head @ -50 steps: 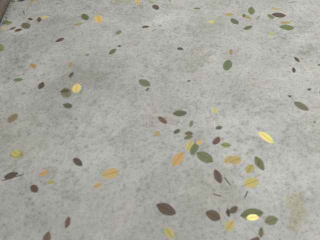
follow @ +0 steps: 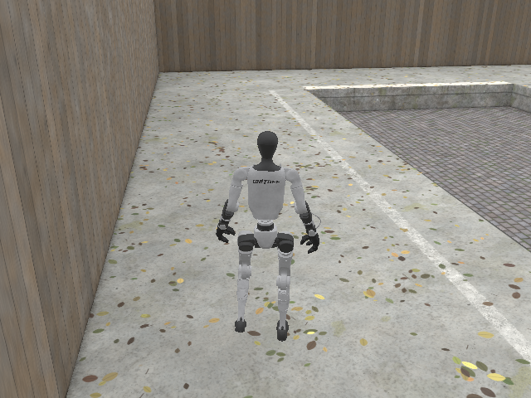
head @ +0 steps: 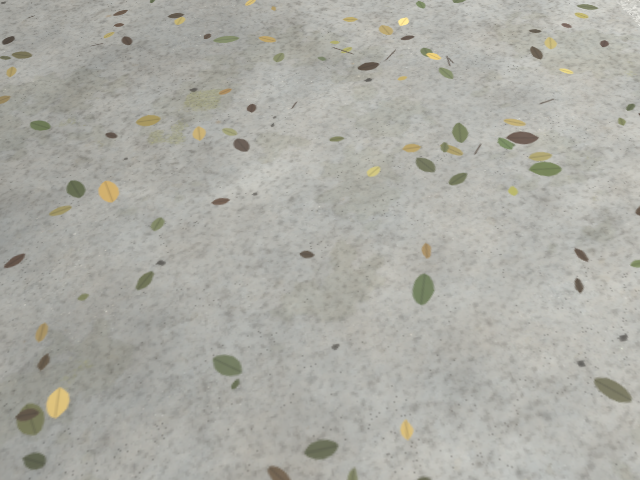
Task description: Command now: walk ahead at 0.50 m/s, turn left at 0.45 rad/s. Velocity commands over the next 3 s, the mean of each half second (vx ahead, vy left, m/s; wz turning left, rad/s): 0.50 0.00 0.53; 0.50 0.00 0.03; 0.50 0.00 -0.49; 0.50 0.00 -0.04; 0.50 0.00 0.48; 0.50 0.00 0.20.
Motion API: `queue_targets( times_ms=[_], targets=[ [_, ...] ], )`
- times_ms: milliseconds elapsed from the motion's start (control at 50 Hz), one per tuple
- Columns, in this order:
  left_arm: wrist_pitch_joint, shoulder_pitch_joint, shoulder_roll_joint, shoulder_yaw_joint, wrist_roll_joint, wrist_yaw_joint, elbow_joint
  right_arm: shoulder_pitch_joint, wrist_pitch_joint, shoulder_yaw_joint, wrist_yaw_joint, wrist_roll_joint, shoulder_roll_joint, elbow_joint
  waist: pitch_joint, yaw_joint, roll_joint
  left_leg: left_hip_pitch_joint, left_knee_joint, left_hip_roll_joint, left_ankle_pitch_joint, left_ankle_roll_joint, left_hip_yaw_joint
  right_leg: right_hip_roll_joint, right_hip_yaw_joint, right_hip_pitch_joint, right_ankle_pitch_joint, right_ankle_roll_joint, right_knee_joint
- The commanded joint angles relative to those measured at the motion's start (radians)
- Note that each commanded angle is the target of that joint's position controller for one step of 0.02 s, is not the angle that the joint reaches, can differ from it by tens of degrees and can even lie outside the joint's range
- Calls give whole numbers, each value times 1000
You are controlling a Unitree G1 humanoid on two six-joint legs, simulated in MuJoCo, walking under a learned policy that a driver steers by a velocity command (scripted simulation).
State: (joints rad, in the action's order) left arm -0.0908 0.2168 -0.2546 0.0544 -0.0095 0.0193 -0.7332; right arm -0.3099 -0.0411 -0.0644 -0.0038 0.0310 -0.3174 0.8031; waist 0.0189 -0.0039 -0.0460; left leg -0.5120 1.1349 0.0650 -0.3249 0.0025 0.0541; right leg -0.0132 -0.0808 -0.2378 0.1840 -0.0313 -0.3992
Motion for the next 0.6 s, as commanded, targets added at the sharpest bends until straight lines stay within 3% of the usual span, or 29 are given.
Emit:
queue_targets(
  times_ms=[20, 60, 140, 240, 280, 300, 320, 340, 360, 380, 400, 420, 440, 480, 500, 540, 600],
  targets=[
    [-29, -22, -111, 34, -2, -6, 30, -1, 10, -13, 2, -3, -30, -79, -4, -7, 133, -163, -13, 75, 91, -16, 53, 282, 199, 107, -175, -164, 253],
    [-30, -10, -131, 43, -4, -13, 9, 42, 14, -10, 6, -9, -22, -102, 12, -2, 110, -195, -102, 77, 168, -25, 56, 283, 132, 120, -228, -169, 266],
    [-18, 11, -170, 53, 3, -24, -18, 160, 5, 3, 33, -9, -3, -140, 41, 38, 89, -151, -337, 60, 348, -9, -5, 262, 0, 138, -252, -143, 277],
    [10, 75, -214, 69, 29, -28, -60, 284, 8, 2, 59, -10, -21, -211, 74, 68, 85, -159, -478, 33, 279, 44, -68, 305, -68, 284, -328, -109, 219],
    [24, 69, -243, 78, 37, -31, -63, 261, 13, -13, 63, -13, -48, -225, 35, 35, 113, -72, -493, -21, 177, 82, -123, 307, -101, 326, -613, -86, 105],
    [33, 62, -257, 81, 41, -34, -61, 196, 17, -28, 62, -13, -74, -215, -14, -8, 127, 28, -495, -64, 130, 105, -155, 298, -119, 327, -772, -73, -12],
    [41, 48, -254, 78, 46, -37, -57, 54, 20, -55, 55, -10, -115, -181, -88, -91, 113, 224, -551, -114, 165, 139, -175, 266, -151, 273, -828, -46, -206],
    [38, 63, -222, 63, 29, -42, -47, -122, 30, -92, 37, -6, -189, -134, -180, -167, 48, 532, -573, -86, 197, 184, -70, 227, -156, 64, -627, -1, -486],
    [16, 162, -69, 13, -19, -28, 12, -102, 25, -111, 26, 6, -318, -136, -247, -45, -248, 871, -645, 187, 78, 368, 484, 34, -106, -412, 315, 70, -865],
    [-24, 81, -124, 13, 13, -15, 22, -131, 7, -87, 32, -4, -251, -179, -414, -109, -138, 940, -821, 276, -97, 435, 799, -16, 150, -527, 430, 62, -998],
    [-43, -32, -188, 30, 54, -8, 52, -101, -9, -68, 37, -15, -187, -166, -271, -131, -66, 857, -853, 250, -41, 371, 664, 35, 172, -610, 332, 36, -989],
    [-55, -53, -173, 23, 48, -12, 60, -49, -17, -60, 35, -14, -162, -167, -178, -91, -11, 717, -848, 209, 43, 336, 543, 76, 167, -589, 243, 21, -906],
    [-56, -50, -173, 26, 20, -20, 47, 22, -18, -49, 33, -14, -127, -177, -116, -46, 28, 576, -849, 169, 160, 308, 442, 109, 167, -522, 190, 26, -817],
    [-34, -17, -181, 36, 3, -20, 39, 86, -19, -37, 25, -32, -98, -206, -87, 11, -2, 417, -887, 124, 305, 298, 355, 132, 174, -398, 133, 40, -731],
    [-24, -9, -167, 35, -2, -20, 38, 88, -22, -39, 21, -28, -102, -205, -81, 20, 3, 379, -899, 116, 357, 303, 328, 129, 163, -380, 121, 54, -692],
    [-8, -31, -136, 26, -7, -21, 42, 69, -25, -42, 8, -24, -119, -192, -58, 21, 12, 316, -916, 96, 421, 300, 257, 118, 140, -374, 53, 84, -597],
    [-6, -130, -98, 7, -5, -14, 59, 30, -25, -40, -5, -21, -118, -164, -27, -22, -10, 281, -923, 45, 393, 249, 164, 99, 124, -344, -175, 101, -366]
  ],
)
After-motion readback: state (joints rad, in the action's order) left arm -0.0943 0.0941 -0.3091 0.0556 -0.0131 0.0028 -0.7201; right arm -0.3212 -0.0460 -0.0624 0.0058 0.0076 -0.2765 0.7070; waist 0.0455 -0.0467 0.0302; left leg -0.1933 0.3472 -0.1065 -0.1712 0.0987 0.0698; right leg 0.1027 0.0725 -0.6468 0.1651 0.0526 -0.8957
